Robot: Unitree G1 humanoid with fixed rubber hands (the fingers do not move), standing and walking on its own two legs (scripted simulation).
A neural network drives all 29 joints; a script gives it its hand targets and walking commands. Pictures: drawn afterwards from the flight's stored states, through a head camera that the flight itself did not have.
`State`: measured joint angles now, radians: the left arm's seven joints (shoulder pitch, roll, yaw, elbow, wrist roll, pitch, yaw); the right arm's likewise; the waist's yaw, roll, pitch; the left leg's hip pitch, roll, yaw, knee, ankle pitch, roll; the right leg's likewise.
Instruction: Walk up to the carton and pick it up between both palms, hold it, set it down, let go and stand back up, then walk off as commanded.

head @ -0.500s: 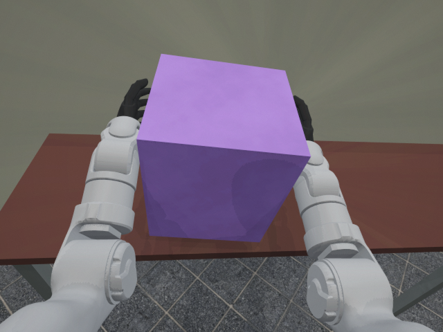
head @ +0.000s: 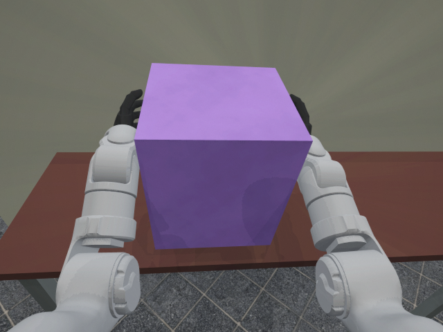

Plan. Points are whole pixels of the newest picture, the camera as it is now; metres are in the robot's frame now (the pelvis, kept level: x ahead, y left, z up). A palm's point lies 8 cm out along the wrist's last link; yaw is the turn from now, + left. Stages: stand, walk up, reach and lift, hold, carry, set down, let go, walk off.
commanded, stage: reach and lift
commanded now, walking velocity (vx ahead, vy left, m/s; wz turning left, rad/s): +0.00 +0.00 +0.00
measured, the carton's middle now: (214, 159) +0.36 +0.01 +0.19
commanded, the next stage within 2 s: hold in 0.76 s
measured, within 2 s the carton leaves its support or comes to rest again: neither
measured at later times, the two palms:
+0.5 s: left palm (126, 122) +0.40 +0.16 +0.24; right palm (300, 122) +0.40 -0.14 +0.24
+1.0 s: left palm (123, 110) +0.38 +0.15 +0.27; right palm (312, 106) +0.38 -0.15 +0.29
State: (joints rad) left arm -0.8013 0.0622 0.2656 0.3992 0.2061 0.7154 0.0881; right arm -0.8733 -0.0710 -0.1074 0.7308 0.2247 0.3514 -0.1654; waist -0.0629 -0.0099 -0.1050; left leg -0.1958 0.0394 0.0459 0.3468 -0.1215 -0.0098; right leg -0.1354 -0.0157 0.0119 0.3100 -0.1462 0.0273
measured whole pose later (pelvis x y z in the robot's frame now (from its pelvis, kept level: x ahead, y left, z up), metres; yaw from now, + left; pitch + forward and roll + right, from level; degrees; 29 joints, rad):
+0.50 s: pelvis +0.00 +0.00 +0.00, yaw +0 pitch -1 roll -1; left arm -0.88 0.06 0.30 0.41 0.21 0.79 0.09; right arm -0.98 -0.11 -0.11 0.76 0.23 0.45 -0.16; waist -0.06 -0.01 -0.10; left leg -0.20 0.04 0.04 0.35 -0.12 -0.01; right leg -0.14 -0.02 0.01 0.31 -0.15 0.03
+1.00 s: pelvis +0.00 +0.00 +0.00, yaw +0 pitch -2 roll -1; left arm -0.90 0.06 0.31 0.39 0.20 0.86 0.09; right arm -1.04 -0.15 -0.08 0.75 0.32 0.56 -0.20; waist -0.06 0.01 -0.16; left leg -0.20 0.04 0.04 0.35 -0.12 -0.01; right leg -0.14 -0.01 0.01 0.31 -0.14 0.03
